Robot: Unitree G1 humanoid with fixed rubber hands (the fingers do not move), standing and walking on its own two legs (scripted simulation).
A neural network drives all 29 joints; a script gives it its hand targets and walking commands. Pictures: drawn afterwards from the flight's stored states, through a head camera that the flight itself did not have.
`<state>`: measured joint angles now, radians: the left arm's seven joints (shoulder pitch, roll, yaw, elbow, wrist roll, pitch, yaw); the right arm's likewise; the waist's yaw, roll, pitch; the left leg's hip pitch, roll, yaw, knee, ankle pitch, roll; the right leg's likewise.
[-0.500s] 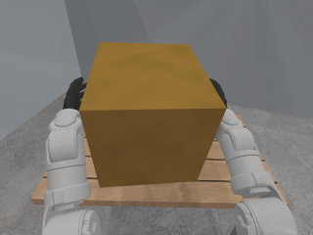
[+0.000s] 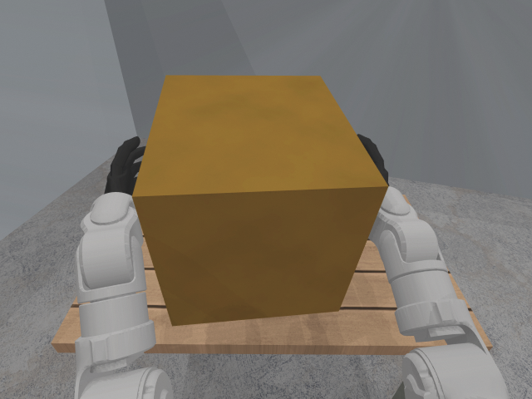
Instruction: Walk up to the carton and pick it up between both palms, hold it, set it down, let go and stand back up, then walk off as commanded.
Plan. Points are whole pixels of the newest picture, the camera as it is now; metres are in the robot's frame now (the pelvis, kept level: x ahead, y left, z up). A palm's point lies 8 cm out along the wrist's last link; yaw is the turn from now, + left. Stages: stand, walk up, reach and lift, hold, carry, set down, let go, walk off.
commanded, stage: hold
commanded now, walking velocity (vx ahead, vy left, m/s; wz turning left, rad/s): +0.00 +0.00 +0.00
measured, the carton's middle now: (251, 192) +0.40 +0.01 +0.18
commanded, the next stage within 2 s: none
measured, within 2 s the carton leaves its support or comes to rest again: neither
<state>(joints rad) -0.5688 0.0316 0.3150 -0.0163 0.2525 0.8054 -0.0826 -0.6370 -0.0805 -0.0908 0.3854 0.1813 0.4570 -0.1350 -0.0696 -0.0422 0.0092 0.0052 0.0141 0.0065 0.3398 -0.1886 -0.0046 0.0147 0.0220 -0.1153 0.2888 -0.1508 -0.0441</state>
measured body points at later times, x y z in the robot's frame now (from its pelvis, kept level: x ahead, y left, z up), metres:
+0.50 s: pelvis -0.02 +0.00 +0.00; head -0.08 +0.02 +0.45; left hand +0.35 +0.18 +0.23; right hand +0.36 -0.16 +0.21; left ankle +0.01 +0.12 -0.75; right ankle +0.02 -0.09 -0.75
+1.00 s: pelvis -0.01 +0.00 +0.00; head -0.07 +0.02 +0.44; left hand +0.36 +0.19 +0.22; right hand +0.37 -0.16 +0.21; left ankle +0.01 +0.12 -0.75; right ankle +0.02 -0.09 -0.75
